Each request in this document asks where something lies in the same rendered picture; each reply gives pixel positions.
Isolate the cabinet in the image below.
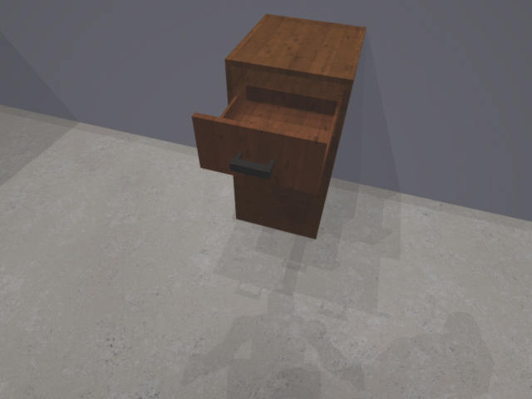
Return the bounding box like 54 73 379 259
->
225 14 367 239

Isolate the drawer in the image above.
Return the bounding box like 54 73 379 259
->
192 84 341 195

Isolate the handle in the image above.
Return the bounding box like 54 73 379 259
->
229 152 275 180

